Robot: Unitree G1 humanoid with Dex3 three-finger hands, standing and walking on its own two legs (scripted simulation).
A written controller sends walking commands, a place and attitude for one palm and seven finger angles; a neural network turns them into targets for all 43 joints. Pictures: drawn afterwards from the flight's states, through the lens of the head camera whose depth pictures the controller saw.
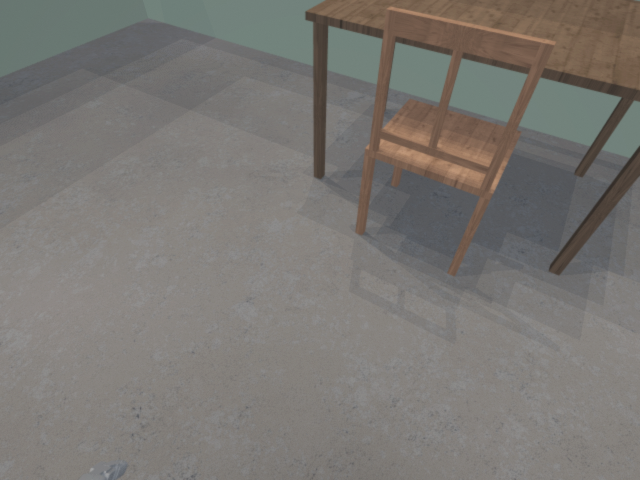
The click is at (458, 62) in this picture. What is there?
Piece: chair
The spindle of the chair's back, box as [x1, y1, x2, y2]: [428, 50, 462, 148]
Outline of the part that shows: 453,50 428,145 434,148 437,143 462,52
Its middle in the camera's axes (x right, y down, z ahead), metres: +0.35 -0.39 +1.11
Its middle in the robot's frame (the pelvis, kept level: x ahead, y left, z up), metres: +1.10 -0.29 -0.09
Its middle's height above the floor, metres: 0.68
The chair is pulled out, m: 0.00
